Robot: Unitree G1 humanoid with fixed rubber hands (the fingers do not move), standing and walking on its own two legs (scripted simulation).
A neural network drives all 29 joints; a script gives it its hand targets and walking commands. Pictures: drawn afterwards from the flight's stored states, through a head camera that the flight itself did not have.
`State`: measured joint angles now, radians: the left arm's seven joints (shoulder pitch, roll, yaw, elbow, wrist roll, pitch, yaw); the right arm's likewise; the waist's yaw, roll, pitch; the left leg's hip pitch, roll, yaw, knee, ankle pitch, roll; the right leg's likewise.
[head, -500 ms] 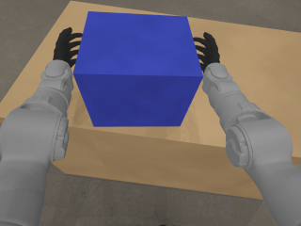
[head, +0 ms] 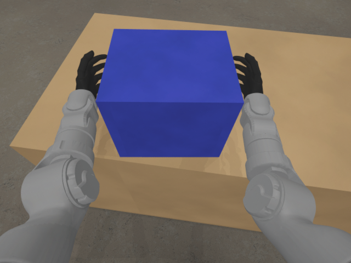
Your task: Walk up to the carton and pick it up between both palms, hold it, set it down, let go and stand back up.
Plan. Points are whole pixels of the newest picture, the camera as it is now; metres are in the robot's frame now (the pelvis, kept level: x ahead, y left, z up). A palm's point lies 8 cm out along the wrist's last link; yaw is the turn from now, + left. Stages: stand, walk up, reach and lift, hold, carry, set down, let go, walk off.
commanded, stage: reach and lift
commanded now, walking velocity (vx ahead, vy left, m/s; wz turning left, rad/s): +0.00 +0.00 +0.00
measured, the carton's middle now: (170, 97) +0.50 +0.02 +0.05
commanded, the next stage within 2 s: none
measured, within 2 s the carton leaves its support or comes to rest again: leaves its support in 1.62 s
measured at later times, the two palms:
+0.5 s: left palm (87, 89) +0.47 +0.20 +0.11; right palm (252, 91) +0.45 -0.16 +0.12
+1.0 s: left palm (88, 89) +0.47 +0.20 +0.11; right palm (252, 92) +0.45 -0.16 +0.12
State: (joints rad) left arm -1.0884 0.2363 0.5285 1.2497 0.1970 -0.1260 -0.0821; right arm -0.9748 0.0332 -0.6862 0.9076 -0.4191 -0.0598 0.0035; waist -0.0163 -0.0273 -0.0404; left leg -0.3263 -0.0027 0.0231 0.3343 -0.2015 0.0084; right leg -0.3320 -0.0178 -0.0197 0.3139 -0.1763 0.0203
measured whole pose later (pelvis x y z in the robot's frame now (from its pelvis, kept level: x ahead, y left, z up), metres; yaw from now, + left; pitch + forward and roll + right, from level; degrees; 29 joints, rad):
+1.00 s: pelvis +0.00 -0.01 +0.00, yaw +1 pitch +11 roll +0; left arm -1.07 0.20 0.60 1.10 0.29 -0.04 -0.11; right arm -0.96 0.09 -0.69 0.80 -0.46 -0.02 0.00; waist -0.03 -0.04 -0.03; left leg -0.32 -0.01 0.02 0.30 -0.18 0.01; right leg -0.35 -0.02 -0.03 0.33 -0.18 0.01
